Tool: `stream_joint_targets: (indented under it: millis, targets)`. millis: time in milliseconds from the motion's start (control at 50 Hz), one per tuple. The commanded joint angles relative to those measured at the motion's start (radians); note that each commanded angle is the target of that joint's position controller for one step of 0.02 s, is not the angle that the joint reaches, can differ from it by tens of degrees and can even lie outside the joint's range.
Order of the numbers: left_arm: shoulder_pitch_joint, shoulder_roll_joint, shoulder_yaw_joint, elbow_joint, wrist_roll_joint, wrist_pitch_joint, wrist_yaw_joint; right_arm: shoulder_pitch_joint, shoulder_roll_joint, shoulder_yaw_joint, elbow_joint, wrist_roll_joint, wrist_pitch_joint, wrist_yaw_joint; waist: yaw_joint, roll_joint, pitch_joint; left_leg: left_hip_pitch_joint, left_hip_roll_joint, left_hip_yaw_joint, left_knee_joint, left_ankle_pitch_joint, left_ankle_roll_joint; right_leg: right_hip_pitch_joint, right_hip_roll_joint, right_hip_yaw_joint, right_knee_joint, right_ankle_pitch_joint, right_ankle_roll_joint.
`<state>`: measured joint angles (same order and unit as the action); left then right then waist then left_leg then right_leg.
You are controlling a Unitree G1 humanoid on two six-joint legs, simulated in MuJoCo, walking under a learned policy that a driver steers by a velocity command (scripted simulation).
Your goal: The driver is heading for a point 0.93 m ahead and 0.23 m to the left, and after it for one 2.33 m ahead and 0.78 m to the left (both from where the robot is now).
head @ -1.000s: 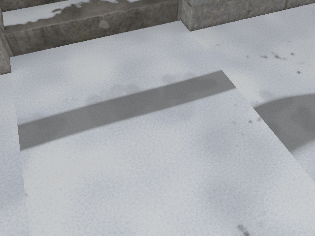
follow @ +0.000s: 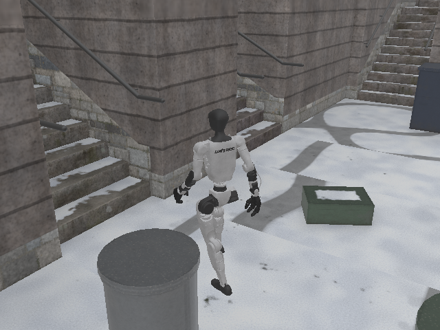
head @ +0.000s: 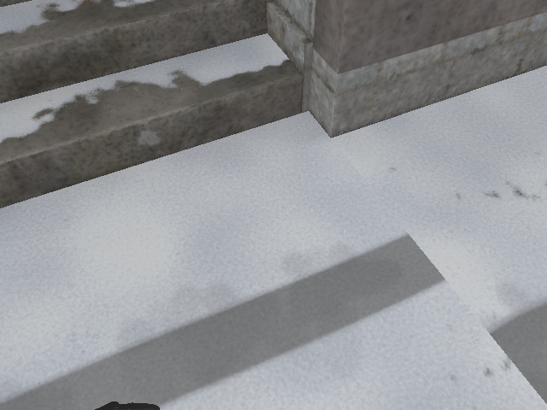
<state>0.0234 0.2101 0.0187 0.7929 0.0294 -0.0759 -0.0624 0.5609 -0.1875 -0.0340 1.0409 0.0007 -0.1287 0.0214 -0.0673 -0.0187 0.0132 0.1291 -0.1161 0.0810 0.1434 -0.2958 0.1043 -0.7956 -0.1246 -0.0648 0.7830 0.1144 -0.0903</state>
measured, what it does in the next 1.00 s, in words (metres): walks ahead, turning left: right foot, then left foot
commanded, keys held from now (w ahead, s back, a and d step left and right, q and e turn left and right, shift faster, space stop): w+shift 0.34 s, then w+q+shift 0.44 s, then q+shift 0.22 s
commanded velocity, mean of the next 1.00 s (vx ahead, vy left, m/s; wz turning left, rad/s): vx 0.91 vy -0.01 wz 0.44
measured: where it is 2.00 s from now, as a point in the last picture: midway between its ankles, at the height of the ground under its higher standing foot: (210, 209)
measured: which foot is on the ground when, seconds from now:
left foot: down 0.00-0.16, up 0.18-0.58, down 0.60-0.98, up 1.00-1.00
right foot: up 0.00-0.12, down 0.14-0.62, up 0.64-0.98, down 1.00-1.00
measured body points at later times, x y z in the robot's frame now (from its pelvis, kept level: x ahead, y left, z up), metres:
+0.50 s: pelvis +0.48 -0.01 -0.01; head +0.51 +0.00 +0.44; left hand +0.37 +0.23 -0.14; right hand +0.72 -0.22 -0.10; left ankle +0.72 +0.13 -0.67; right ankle +0.32 -0.08 -0.73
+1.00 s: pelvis +0.97 +0.08 -0.02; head +1.01 +0.12 +0.43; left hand +1.13 +0.38 -0.08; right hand +1.04 -0.21 -0.13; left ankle +0.77 +0.06 -0.70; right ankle +1.19 +0.06 -0.73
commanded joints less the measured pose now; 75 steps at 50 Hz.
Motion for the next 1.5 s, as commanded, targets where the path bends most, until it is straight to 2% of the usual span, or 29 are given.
stream_joint_targets:
  millis: [20, 120, 140, 180, 240, 320, 380, 460, 480, 500, 580, 600, 620, 640, 660, 700, 780, 940, 980, 1000, 1020, 1040, 1080, 1140, 1320, 1380, 1400, 1420, 1500]
  targets:
    - [-0.128, 0.034, -0.008, -0.077, -0.014, -0.009, -0.001, -0.008, -0.137, -0.011, -0.054, 0.007, -0.026, -0.013, 0.03, 0.032, 0.16, -0.191, 0.248, -0.066, -0.164, 0.695, 0.042, 0.214, 0.074, -0.081, -0.178, 0.096, -0.025]
    - [0.245, 0.163, 0.042, 0.015, -0.012, -0.01, 0.045, -0.038, -0.248, -0.031, -0.041, -0.046, 0.024, -0.053, 0.233, 0.159, -0.126, 0.049, 0.317, -0.035, 0.463, 1.346, 0.017, 0.612, 0.216, -0.07, -0.252, -0.209, -0.094]
    - [0.437, 0.205, 0.064, 0.071, 0.002, -0.006, 0.063, -0.086, -0.242, -0.033, -0.054, -0.047, 0.031, -0.053, 0.324, 0.141, -0.204, -0.111, 0.286, -0.021, 0.751, 1.146, 0.023, 0.85, 0.149, -0.011, -0.262, -0.281, -0.12]
    - [0.491, 0.28, 0.095, 0.091, 0.03, -0.003, 0.055, 0.027, -0.067, 0.001, -0.118, 0.029, 0.001, -0.013, 0.181, -0.255, -0.402, -0.771, 0.018, -0.156, 1.412, -0.152, 0.011, 1.276, -0.276, 0.884, -0.448, -0.731, -0.288]
    - [0.312, 0.099, 0.063, 0.11, 0.013, -0.027, 0.036, -0.235, -0.118, -0.005, -0.178, -0.001, -0.001, -0.018, 0.113, 0.076, -0.045, -0.83, 0.182, -0.175, 1.255, 0.056, 0.042, 0.847, -0.146, 0.519, -0.568, -0.515, -0.184]
    - [0.35, 0.074, 0.042, 0.167, -0.018, -0.059, 0.048, -0.283, -0.053, 0.015, -0.223, -0.05, 0.05, 0.024, 0.021, 0.01, 0.08, -0.812, 0.26, -0.146, 1.105, 0.071, -0.017, 0.592, -0.052, 0.313, -0.678, -0.431, -0.135]
    - [0.381, 0.11, 0.045, 0.164, -0.017, -0.075, 0.038, -0.462, -0.076, 0.025, -0.293, -0.039, 0.053, 0.034, 0.05, 0.013, 0.148, -0.856, 0.258, -0.073, 0.877, 0.256, -0.03, 0.553, 0.009, 0.129, -0.744, -0.171, -0.104]
    - [0.462, 0.126, 0.036, 0.187, -0.034, -0.097, 0.041, -0.603, -0.067, 0.039, -0.331, -0.009, 0.044, 0.049, 0.099, 0.011, 0.159, -0.685, 0.173, 0.036, 0.555, 0.522, 0.021, 0.616, 0.015, -0.041, -0.817, 0.208, -0.012]
    - [0.357, 0.137, 0.031, 0.145, -0.02, -0.043, 0.013, -0.444, -0.181, -0.002, -0.276, 0.007, 0.066, -0.004, 0.061, -0.103, 0.109, -0.507, 0.075, 0.054, 0.491, 0.363, -0.024, 0.593, 0.102, -0.171, -0.682, 0.218, -0.056]
    - [0.504, 0.148, 0.03, 0.172, -0.038, -0.079, 0.044, -0.571, -0.093, 0.027, -0.31, -0.006, 0.057, 0.028, 0.116, -0.04, 0.079, -0.499, 0.085, 0.124, 0.536, 0.528, 0.029, 0.674, -0.025, -0.067, -0.726, 0.566, -0.021]
    - [0.429, 0.255, 0.051, 0.165, 0.026, -0.026, 0.123, -0.242, -0.189, -0.013, -0.225, -0.033, 0.053, 0.034, -0.105, -0.137, -0.101, -0.382, -0.013, 0.088, 0.428, 0.293, 0.113, 0.987, -0.089, -0.12, -0.149, 1.063, 0.075]
    - [0.35, 0.272, 0.06, 0.137, 0.03, -0.012, 0.122, -0.011, -0.236, -0.04, -0.151, -0.028, 0.055, 0.022, -0.213, -0.143, -0.196, -0.138, 0.014, 0.023, 0.383, 0.242, 0.143, 0.86, -0.068, -0.124, 0.177, 0.926, 0.055]
    - [0.333, 0.202, 0.047, 0.121, 0.039, -0.03, 0.103, 0.004, -0.287, -0.064, -0.136, -0.032, 0.069, 0.001, -0.17, -0.035, -0.195, 0.059, 0.126, -0.156, 0.493, 0.045, 0.166, 0.555, 0.031, -0.099, 0.504, 0.092, 0.027]
    - [0.376, 0.099, 0.023, 0.015, -0.023, -0.057, 0.084, -0.085, -0.395, -0.095, -0.161, -0.057, 0.08, -0.012, -0.034, 0.335, -0.256, 0.351, 0.371, -0.744, 0.349, 0.013, 0.401, 0.035, 0.199, 0.007, 0.886, -0.623, 0.1]
    - [0.274, 0.147, 0.012, -0.027, -0.022, -0.084, 0.082, -0.108, -0.357, -0.098, -0.174, -0.037, 0.083, -0.012, -0.069, 0.125, -0.262, 0.334, 0.389, -0.913, 0.148, -0.113, 0.395, -0.08, 0.147, 0.156, 0.851, -0.509, 0.07]
    - [0.197, 0.162, 0.01, -0.05, -0.004, -0.096, 0.066, -0.157, -0.25, -0.081, -0.156, -0.026, 0.075, -0.005, 0.015, -0.06, -0.055, 0.018, 0.32, -0.707, 0.07, 0.019, 0.285, -0.005, 0.068, 0.155, 0.635, -0.388, 0.05]
    - [0.141, 0.106, -0.008, -0.108, 0.066, -0.015, 0.049, -0.204, -0.225, -0.057, -0.169, 0.008, 0.037, -0.004, 0.118, -0.06, 0.051, -0.373, 0.172, -0.476, 0.041, 0.253, 0.215, 0.205, 0.034, 0.102, 0.301, -0.427, 0.123]
    - [0.008, 0.14, -0.019, -0.211, -0.009, -0.02, 0.085, -0.072, -0.246, -0.071, -0.15, 0.015, 0.049, -0.019, 0.028, 0.127, -0.032, -0.433, 0.002, -0.414, 0.389, 0.974, -0.045, 0.612, 0.251, 0.014, -0.29, 0.026, 0.104]
    - [0.236, 0.227, 0.007, -0.151, 0.014, -0.039, 0.117, -0.216, -0.289, -0.088, -0.217, 0.01, 0.045, -0.033, 0.186, 0.092, -0.127, -0.453, -0.018, -0.431, 0.742, 0.77, -0.098, 0.847, 0.14, 0.128, -0.45, 0.257, 0.065]
    - [0.405, 0.266, 0.022, -0.091, 0.029, -0.042, 0.128, -0.21, -0.184, -0.069, -0.244, 0.017, 0.053, -0.047, 0.218, -0.026, -0.249, -0.601, -0.095, -0.308, 1.098, -0.083, -0.111, 1.093, -0.099, 0.262, -0.339, 0.683, 0.013]
    - [0.439, 0.285, 0.023, -0.127, 0.061, -0.027, 0.111, -0.06, -0.142, -0.047, -0.289, 0.068, 0.058, -0.068, 0.123, -0.124, -0.465, -0.729, -0.091, -0.238, 1.351, -0.47, -0.118, 1.275, -0.463, 0.498, -0.127, 1.26, -0.094]
    - [0.399, 0.24, 0.036, -0.127, 0.037, -0.012, 0.089, -0.027, -0.225, -0.05, -0.269, 0.039, 0.077, -0.069, 0.125, -0.089, -0.594, -0.765, -0.007, -0.226, 1.478, -0.351, -0.123, 1.287, -0.49, 0.547, -0.138, 1.12, -0.212]
    - [0.217, 0.1, 0.004, -0.166, 0.024, -0.007, 0.091, -0.128, -0.212, -0.049, -0.266, -0.017, 0.107, -0.043, 0.081, -0.05, -0.393, -0.835, 0.076, -0.182, 1.362, -0.174, -0.127, 1.004, -0.304, 0.402, -0.312, 0.438, -0.173]
    - [0.274, 0.125, 0.005, -0.074, -0.015, -0.012, 0.11, -0.21, -0.128, -0.034, -0.295, -0.054, 0.134, 0.0, 0.067, -0.05, -0.137, -0.762, 0.097, -0.157, 1.167, -0.14, -0.128, 0.667, -0.183, 0.197, -0.429, 0.419, -0.106]
    - [0.218, 0.189, 0.048, -0.059, -0.015, -0.012, 0.056, -0.318, -0.123, -0.009, -0.395, -0.024, 0.168, 0.017, 0.008, -0.171, -0.133, -0.372, 0.099, -0.081, 0.557, 0.104, -0.09, 0.417, -0.16, 0.026, -0.427, 0.113, -0.037]
    - [0.264, 0.135, 0.031, -0.053, 0.013, 0.037, 0.066, -0.291, -0.167, -0.022, -0.389, -0.041, 0.129, -0.007, 0.013, 0.027, -0.089, -0.185, 0.16, -0.168, 0.238, 0.147, -0.073, 0.314, -0.05, -0.034, -0.194, -0.352, 0.048]
    - [0.365, 0.041, 0.004, -0.064, 0.017, 0.063, 0.063, -0.326, -0.205, -0.009, -0.443, -0.052, 0.113, -0.02, 0.078, 0.315, -0.128, -0.174, 0.47, -0.497, 0.193, 0.519, -0.013, 0.244, 0.054, -0.103, 0.103, -0.79, 0.119]
    - [0.419, 0.098, 0.015, -0.039, -0.006, 0.09, 0.092, -0.338, -0.243, -0.027, -0.446, -0.019, 0.117, -0.05, 0.044, 0.293, -0.183, -0.376, 0.52, -0.476, 0.136, 0.543, 0.125, 0.397, 0.076, 0.027, 0.156, -0.766, 0.125]
    - [0.343, 0.137, 0.027, -0.008, -0.007, 0.1, 0.087, -0.449, -0.154, -0.002, -0.407, -0.022, 0.12, -0.062, 0.109, 0.165, -0.056, -0.404, 0.321, -0.304, 0.142, 0.5, 0.086, 0.418, 0.082, 0.056, 0.108, -0.574, 0.117]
